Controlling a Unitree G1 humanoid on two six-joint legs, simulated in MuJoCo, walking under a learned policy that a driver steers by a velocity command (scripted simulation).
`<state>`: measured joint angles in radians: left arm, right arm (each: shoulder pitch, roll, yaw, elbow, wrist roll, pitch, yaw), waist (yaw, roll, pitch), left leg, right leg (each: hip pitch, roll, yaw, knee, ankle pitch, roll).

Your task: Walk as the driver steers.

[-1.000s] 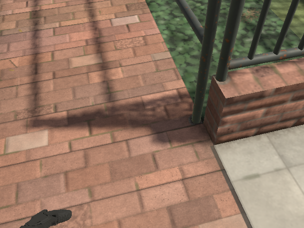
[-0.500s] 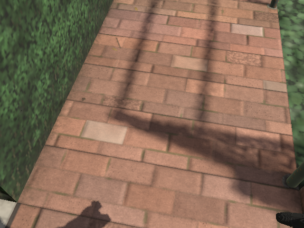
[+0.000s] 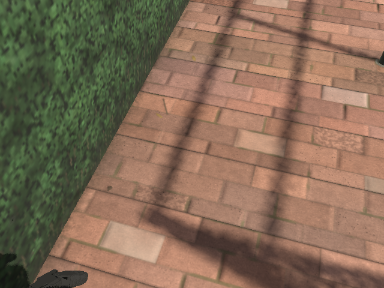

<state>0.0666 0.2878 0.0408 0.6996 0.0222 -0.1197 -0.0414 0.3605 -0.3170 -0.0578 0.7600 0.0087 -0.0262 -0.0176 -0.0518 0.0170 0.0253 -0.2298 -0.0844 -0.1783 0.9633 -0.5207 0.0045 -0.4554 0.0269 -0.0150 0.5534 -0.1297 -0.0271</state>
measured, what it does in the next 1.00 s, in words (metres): walks ahead: left foot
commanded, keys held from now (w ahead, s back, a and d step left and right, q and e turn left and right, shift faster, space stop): no key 0.82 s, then w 0.18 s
